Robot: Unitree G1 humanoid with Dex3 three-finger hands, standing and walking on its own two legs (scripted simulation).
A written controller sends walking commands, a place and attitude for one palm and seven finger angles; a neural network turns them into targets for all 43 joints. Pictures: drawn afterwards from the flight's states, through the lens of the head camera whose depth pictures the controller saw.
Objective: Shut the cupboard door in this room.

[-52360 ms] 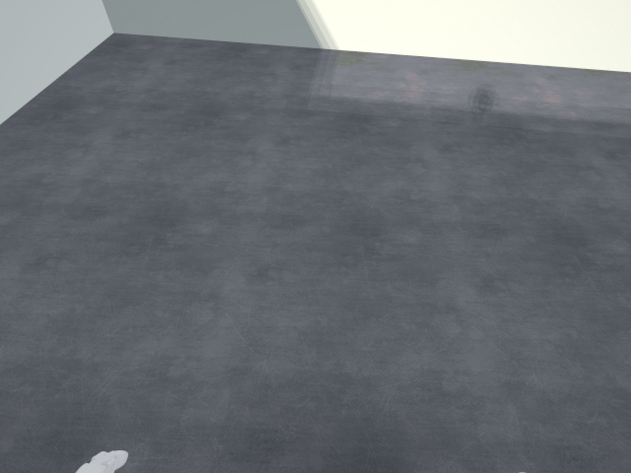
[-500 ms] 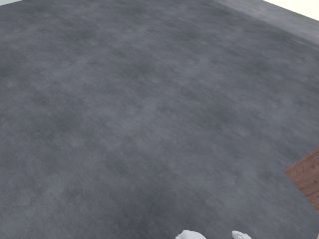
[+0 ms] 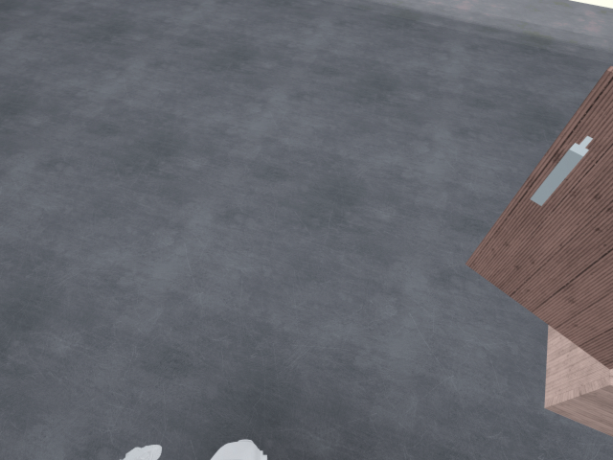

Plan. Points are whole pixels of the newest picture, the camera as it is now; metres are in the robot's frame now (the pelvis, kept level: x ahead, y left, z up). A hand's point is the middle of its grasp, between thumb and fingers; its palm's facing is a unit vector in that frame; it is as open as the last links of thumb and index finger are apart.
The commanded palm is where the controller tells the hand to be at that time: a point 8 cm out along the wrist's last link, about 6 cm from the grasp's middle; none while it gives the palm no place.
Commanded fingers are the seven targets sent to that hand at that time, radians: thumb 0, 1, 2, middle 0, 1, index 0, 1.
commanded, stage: turn to face it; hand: left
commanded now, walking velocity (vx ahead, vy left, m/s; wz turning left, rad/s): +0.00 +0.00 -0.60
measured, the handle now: (562, 170) +0.61 -0.44 -0.01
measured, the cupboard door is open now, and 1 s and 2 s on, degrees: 67 67 67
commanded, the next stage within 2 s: take the last steps up to it in 1.18 s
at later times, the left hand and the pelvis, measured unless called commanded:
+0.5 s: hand (207, 421) +0.18 +0.16 -0.15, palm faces -0.30 -0.91 -0.28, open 7.4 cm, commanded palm none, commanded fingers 0.00 0.90 0.90 -0.20 -0.30 -0.20 -0.30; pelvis +0.01 -0.01 +0.00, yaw -18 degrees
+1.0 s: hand (228, 390) +0.23 +0.14 -0.16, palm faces -0.54 -0.82 -0.22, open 7.4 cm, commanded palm none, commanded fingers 0.00 0.90 0.90 -0.20 -0.30 -0.20 -0.30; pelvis +0.03 +0.01 +0.01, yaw -34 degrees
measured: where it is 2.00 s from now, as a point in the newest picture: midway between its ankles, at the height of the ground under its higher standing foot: outside the picture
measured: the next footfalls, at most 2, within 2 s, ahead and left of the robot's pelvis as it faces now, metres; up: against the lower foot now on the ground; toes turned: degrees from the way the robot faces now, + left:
left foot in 0.06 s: +0.07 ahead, +0.13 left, +0.00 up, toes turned +1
right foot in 0.40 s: +0.01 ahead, -0.13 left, +0.00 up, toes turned -19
